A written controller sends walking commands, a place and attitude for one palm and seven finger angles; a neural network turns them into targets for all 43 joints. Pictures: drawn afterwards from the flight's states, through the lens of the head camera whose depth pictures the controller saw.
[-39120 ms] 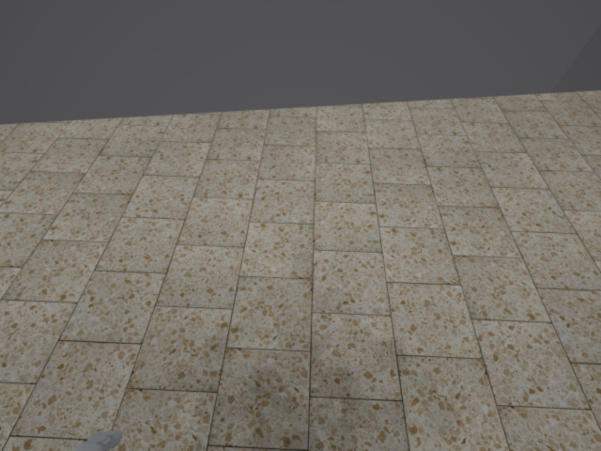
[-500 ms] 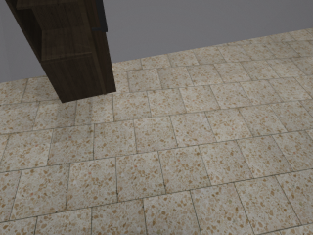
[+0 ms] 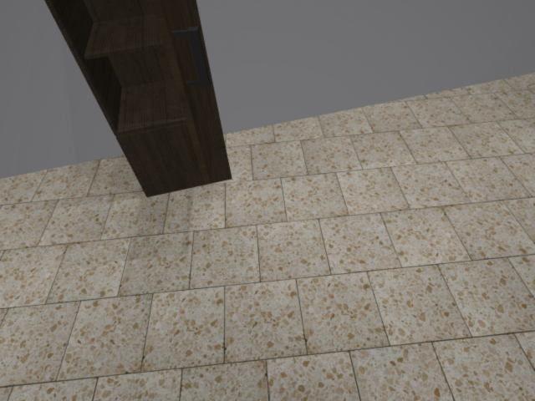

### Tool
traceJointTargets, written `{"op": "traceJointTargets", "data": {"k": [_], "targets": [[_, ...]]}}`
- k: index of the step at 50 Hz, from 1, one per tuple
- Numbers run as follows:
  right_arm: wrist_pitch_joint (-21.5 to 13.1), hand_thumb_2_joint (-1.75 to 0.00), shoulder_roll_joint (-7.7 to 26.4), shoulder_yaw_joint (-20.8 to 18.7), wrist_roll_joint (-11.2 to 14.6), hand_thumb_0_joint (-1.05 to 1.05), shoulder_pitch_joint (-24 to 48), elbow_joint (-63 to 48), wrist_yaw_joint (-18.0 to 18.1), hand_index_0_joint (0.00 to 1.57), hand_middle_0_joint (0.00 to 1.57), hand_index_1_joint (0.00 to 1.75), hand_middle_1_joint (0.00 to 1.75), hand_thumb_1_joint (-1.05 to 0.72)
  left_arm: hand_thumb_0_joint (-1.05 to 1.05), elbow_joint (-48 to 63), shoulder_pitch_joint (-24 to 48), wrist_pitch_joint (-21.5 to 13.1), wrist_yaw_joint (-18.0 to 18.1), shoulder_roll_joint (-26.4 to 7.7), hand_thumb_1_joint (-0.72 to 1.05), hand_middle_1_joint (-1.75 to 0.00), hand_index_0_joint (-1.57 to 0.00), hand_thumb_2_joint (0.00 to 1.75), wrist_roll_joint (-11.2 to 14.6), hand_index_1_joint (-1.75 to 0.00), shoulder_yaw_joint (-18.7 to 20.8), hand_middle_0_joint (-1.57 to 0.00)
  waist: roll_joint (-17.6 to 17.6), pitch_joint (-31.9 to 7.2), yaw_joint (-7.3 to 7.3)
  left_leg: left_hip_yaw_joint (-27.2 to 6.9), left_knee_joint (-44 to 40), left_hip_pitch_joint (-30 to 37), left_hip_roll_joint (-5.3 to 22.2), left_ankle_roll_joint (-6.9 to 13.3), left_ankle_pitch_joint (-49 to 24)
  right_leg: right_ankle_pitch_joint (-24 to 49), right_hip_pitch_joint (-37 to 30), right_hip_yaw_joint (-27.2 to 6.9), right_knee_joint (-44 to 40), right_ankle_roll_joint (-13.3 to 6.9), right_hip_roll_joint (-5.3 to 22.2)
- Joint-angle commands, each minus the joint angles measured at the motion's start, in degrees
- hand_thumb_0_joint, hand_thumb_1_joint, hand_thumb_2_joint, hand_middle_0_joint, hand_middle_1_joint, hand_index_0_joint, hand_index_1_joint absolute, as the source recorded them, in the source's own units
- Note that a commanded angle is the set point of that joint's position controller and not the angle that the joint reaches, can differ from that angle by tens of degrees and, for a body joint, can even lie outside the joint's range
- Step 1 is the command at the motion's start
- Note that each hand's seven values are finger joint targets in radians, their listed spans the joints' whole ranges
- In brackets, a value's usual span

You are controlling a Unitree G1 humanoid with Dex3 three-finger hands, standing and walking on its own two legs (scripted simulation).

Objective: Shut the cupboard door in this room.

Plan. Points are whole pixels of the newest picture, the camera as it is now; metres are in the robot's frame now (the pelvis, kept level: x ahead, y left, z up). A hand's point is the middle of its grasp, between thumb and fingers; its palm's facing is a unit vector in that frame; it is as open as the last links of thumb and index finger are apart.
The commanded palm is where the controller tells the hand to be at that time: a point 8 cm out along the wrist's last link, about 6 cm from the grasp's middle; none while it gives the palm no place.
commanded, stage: stand and wait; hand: left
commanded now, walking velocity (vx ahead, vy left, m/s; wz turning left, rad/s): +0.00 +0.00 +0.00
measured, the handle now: (191, 59) +0.89 +0.25 +0.08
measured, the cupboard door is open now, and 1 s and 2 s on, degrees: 80 80 80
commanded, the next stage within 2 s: look at it before walking up in 0.16 s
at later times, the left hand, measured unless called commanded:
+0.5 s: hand out of the picture -0.02 +0.18 -0.17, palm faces +0.05 -0.99 -0.15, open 7.4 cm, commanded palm none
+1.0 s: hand out of the picture -0.01 +0.19 -0.18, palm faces +0.00 -0.99 -0.16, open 7.4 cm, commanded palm none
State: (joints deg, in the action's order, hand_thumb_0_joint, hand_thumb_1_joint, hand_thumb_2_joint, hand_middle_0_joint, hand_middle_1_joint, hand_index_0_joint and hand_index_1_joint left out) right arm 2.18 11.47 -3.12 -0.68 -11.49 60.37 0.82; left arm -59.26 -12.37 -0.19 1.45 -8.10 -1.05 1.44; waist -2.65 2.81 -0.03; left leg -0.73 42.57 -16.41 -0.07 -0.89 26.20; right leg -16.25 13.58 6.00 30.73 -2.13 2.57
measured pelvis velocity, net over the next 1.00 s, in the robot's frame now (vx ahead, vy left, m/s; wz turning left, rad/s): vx -0.01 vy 0.03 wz -0.08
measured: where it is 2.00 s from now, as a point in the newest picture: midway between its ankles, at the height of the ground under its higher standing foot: outside the picture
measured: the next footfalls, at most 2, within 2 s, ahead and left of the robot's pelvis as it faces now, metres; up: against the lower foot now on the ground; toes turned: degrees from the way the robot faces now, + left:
left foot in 0.18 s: +0.01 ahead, +0.14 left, +0.00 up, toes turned +3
left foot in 1.70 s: +0.11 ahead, +0.14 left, +0.00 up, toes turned -27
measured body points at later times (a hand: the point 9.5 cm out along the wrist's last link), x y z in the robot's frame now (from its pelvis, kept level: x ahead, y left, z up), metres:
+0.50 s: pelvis +0.00 +0.02 +0.01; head +0.00 +0.02 +0.46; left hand -0.02 +0.23 -0.16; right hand -0.01 -0.19 -0.15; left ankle -0.03 +0.13 -0.74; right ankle +0.01 -0.09 -0.74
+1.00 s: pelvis -0.01 +0.03 +0.00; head +0.01 +0.03 +0.45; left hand -0.01 +0.24 -0.16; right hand -0.03 -0.17 -0.16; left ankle -0.03 +0.13 -0.74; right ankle +0.01 -0.09 -0.74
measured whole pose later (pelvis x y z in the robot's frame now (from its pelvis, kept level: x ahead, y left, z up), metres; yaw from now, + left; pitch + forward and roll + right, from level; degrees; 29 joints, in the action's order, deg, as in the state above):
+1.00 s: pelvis -0.01 +0.03 +0.00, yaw -4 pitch -1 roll +1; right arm -0.4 5.9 -1.7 -0.5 -16.5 64.7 2.7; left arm -64.3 -17.0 1.5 1.2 -6.7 -0.8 1.8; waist 0.7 3.0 0.7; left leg 7.0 27.1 -8.7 0.6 1.2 17.6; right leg -13.6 15.0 1.4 29.7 0.7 2.2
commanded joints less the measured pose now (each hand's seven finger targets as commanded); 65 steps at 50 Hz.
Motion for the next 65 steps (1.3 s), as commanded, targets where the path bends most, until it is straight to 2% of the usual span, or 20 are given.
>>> {"op": "traceJointTargets", "data": {"k": [1, 3, 6, 7, 9, 11, 21, 28, 42, 48, 51, 53, 55, 56, 57, 58, 59, 60, 62, 65], "targets": [[-1.1, -0.90, 1.1, -0.1, 0.1, 0.00, -2.3, -1.1, 0.1, 0.20, 0.20, 0.30, 0.30, -0.90, 0.00, 1.5, -2.1, -0.9, 0.4, -10.0, 0.90, -0.30, -0.20, 0.90, -0.2, -0.30, 2.1, -0.20, 10.8, -1.4, 0.99, 1.1, 1.9, -2.2, 1.6, -0.2, 0.5, 20.4, -3.9, -11.5, -13.3, -6.5, 13.3], [-1.5, -0.90, 0.7, 0.3, 0.1, 0.00, -1.7, -0.8, 0.2, 0.20, 0.20, 0.30, 0.30, -0.90, 0.00, 0.0, -4.1, -1.1, 0.4, -10.0, 0.90, -0.30, -0.20, 0.90, -0.1, -0.30, 1.9, -0.20, 11.4, -2.4, 1.72, 2.2, -4.7, -0.8, 1.5, -0.6, -1.2, 23.9, -6.0, -11.4, -12.1, -6.3, 12.6], [-2.1, -0.90, 0.3, 0.9, 0.1, 0.00, -5.0, 1.3, 0.6, 0.20, 0.20, 0.30, 0.30, -0.90, 0.00, -1.2, -3.7, -1.0, 0.5, -9.6, 0.90, -0.30, -0.20, 0.90, 0.5, -0.30, 1.6, -0.20, 10.5, -4.1, 0.43, 2.7, -16.7, 6.2, 1.8, -0.7, -10.1, 20.6, -5.0, -9.8, -10.1, -3.9, 11.0], [-2.6, -0.90, 0.8, 0.9, 0.0, 0.00, -6.5, 2.1, 0.6, 0.20, 0.20, 0.30, 0.30, -0.90, 0.00, -1.3, -3.3, -0.9, 0.6, -8.6, 0.90, -0.30, -0.20, 0.90, 0.8, -0.30, 1.3, -0.20, 8.3, -4.5, -0.15, 1.4, -21.6, 10.3, 3.0, -0.3, -15.6, 17.8, -2.6, -9.3, -8.6, -2.3, 9.7], [-3.2, -0.90, 3.5, 0.9, 0.0, 0.00, -5.7, 2.5, 0.9, 0.20, 0.20, 0.30, 0.30, -0.90, 0.00, -1.6, -4.3, -0.7, 0.3, -6.6, 0.90, -0.30, -0.20, 0.90, 0.9, -0.30, 0.7, -0.20, 1.4, -4.0, 1.03, -2.8, -20.8, 11.8, 8.8, 1.7, -25.7, 11.7, -0.4, -5.8, -8.1, 1.2, 5.1], [-3.4, -0.90, 2.7, 1.3, 0.1, 0.00, -4.4, 3.2, 1.1, 0.20, 0.20, 0.30, 0.30, -0.90, 0.00, -2.7, -3.2, -0.4, 0.4, -6.3, 0.90, -0.30, -0.20, 0.90, 0.8, -0.30, 0.3, -0.20, -1.5, -1.9, 0.89, -2.6, -22.1, 7.7, 8.5, 1.8, -23.8, 10.8, -3.6, -4.7, -9.2, 2.3, 4.6], [-3.4, -0.90, 0.4, 1.9, 0.2, 0.00, -7.6, 4.5, 1.5, 0.20, 0.20, 0.30, 0.30, -0.90, 0.00, -5.3, -6.9, -0.4, 0.6, -4.4, 0.90, -0.30, -0.20, 0.90, 0.7, -0.30, -0.8, -0.20, 2.4, 4.1, 0.73, -1.5, -25.4, 5.3, 6.7, 1.5, -15.3, 6.5, -2.9, -5.7, -12.5, 2.0, 4.7], [-3.9, -0.90, 0.1, 1.9, 0.2, 0.00, -9.3, 4.4, 1.5, 0.20, 0.20, 0.30, 0.30, -0.90, 0.00, -5.2, -8.5, -0.6, 0.7, -3.6, 0.90, -0.30, -0.20, 0.90, 0.7, -0.30, -0.9, -0.20, 2.2, 2.2, 0.61, -1.3, -25.3, 6.1, 6.6, 1.9, -16.3, 8.4, -3.2, -5.7, -11.6, 1.9, 4.7], [-4.1, -0.90, -0.7, 1.6, 0.3, 0.00, -10.9, 4.8, 1.7, 0.20, 0.20, 0.30, 0.30, -0.90, 0.00, -5.2, -9.2, -0.4, 0.9, -2.8, 0.90, -0.30, -0.20, 0.90, 0.5, -0.30, -0.7, -0.20, 2.0, 3.1, 0.58, -1.1, -25.2, 5.6, 7.1, 2.4, -16.8, 10.1, -2.1, -5.9, -9.7, 2.1, 4.3], [-2.8, -0.90, 2.8, -0.7, 0.1, 0.00, -8.2, 2.3, 2.5, 0.20, 0.20, 0.30, 0.30, -0.90, 0.00, -2.1, -5.4, 1.4, -0.2, -4.2, 0.90, -0.30, -0.20, 0.90, 0.1, -0.30, 1.6, -0.20, -1.8, 3.5, 0.10, -2.7, -23.7, 6.6, 12.7, 4.7, -13.6, 8.3, 6.4, -6.0, 0.2, 2.1, 1.2], [-2.8, -0.90, 4.7, -1.9, -0.2, 0.00, -6.7, 0.2, 2.6, 0.20, 0.20, 0.30, 0.30, -0.90, 0.00, 0.5, -4.3, 2.3, -0.7, -3.9, 0.90, -0.30, -0.20, 0.90, -0.5, -0.30, 2.6, -0.20, -6.8, 2.4, 0.00, -5.2, -24.6, 7.3, 19.1, 9.6, -18.7, -5.5, 11.8, -3.5, 14.9, 2.9, -0.3], [-2.7, -0.90, 5.4, -2.4, -0.6, 0.00, -5.6, -0.8, 2.3, 0.20, 0.20, 0.30, 0.30, -0.90, 0.00, 2.2, -2.9, 2.4, -0.9, -3.5, 0.90, -0.30, -0.20, 0.90, -0.6, -0.30, 3.1, -0.20, -6.9, 2.8, -0.18, -3.5, -22.9, 7.3, 21.2, 11.4, -25.5, -11.4, 13.1, -3.0, 18.8, 3.1, 0.6], [-2.7, -0.90, 6.2, -2.7, -0.8, 0.00, -3.5, -1.9, 2.0, 0.20, 0.20, 0.30, 0.30, -0.90, 0.00, 2.9, -4.3, 1.9, -1.3, -3.1, 0.90, -0.30, -0.20, 0.90, -0.5, -0.30, 3.3, -0.20, -4.5, 1.6, 1.20, 0.0, -18.3, 5.9, 20.5, 9.9, -29.9, -8.0, 8.8, -1.9, 13.5, 2.9, 0.5], [-2.5, -0.90, 6.6, -2.9, -0.7, 0.00, -2.2, -2.7, 1.8, 0.20, 0.20, 0.30, 0.30, -0.90, 0.00, 2.4, -6.9, 1.5, -1.4, -3.4, 0.90, -0.30, -0.20, 0.90, -0.5, -0.30, 3.5, -0.20, -3.2, 0.0, 2.29, 2.8, -13.5, 5.5, 19.0, 7.9, -30.6, -2.7, 4.6, -1.4, 7.2, 2.9, 0.3], [-2.3, -0.90, 6.7, -3.0, -0.4, 0.00, -1.2, -3.6, 1.6, 0.20, 0.20, 0.30, 0.30, -0.90, 0.00, 1.6, -10.4, 0.9, -1.4, -5.5, 0.90, -0.30, -0.20, 0.90, -0.5, -0.30, 3.9, -0.20, 1.8, -1.9, 3.83, 6.7, -4.4, 3.3, 15.6, 4.5, -26.9, 9.3, -1.1, -3.9, -1.8, 2.2, 1.4], [-2.0, -0.90, 3.1, -2.5, 0.1, 0.00, -2.7, -5.6, 1.2, 0.20, 0.20, 0.30, 0.30, -0.90, 0.00, 1.7, -11.9, -0.1, -0.7, -12.3, 0.90, -0.30, -0.20, 0.90, -1.1, -0.30, 4.9, -0.20, 20.5, -3.2, 3.38, 11.6, 11.4, -9.5, 7.4, -0.4, -7.2, 25.7, -9.0, -24.6, -10.0, -2.8, 14.5], [-1.2, -0.90, 2.7, -2.0, 0.3, 0.00, 1.5, -7.8, 1.2, 0.20, 0.20, 0.30, 0.30, -0.90, 0.00, 1.7, -13.1, 0.2, -0.2, -13.5, 0.90, -0.30, -0.20, 0.90, 0.2, -0.30, 4.8, -0.20, 19.7, -1.4, 4.75, 5.8, 19.8, -12.7, 3.3, -1.5, 10.1, 34.3, -4.6, -30.9, -13.0, -8.6, 20.3], [-0.5, -0.90, 3.0, -2.0, 0.1, 0.00, 3.3, -8.0, 1.3, 0.20, 0.20, 0.30, 0.30, -0.90, 0.00, 2.5, -11.6, 0.5, 0.1, -13.4, 0.90, -0.30, -0.20, 0.90, 0.3, -0.30, 5.0, -0.20, 15.9, -1.4, 4.52, 0.5, 23.7, -14.0, 3.9, -1.2, 8.7, 24.0, -2.3, -31.8, -14.6, -9.2, 18.4], [-0.5, -0.90, 4.6, -2.2, -0.3, 0.00, 3.7, -7.9, 0.9, 0.20, 0.20, 0.30, 0.30, -0.90, 0.00, 4.9, -4.7, 0.8, 0.0, -12.7, 0.90, -0.30, -0.20, 0.90, 0.3, -0.30, 5.1, -0.20, 9.3, -0.3, 2.17, -1.3, 26.3, -16.7, 5.2, -1.5, -0.1, 13.5, -2.8, -27.9, -13.7, -8.6, 14.4], [-0.5, -0.90, 5.1, -2.1, -0.6, 0.00, 3.4, -8.0, 0.4, 0.20, 0.20, 0.30, 0.30, -0.90, 0.00, 6.6, -3.0, 0.3, -0.3, -12.9, 0.90, -0.30, -0.20, 0.90, 0.1, -0.30, 5.0, -0.20, 8.3, -4.2, 1.75, -0.8, 23.3, -14.9, 4.7, -2.6, -4.6, 14.1, -4.7, -24.1, -12.7, -6.4, 11.1]]}}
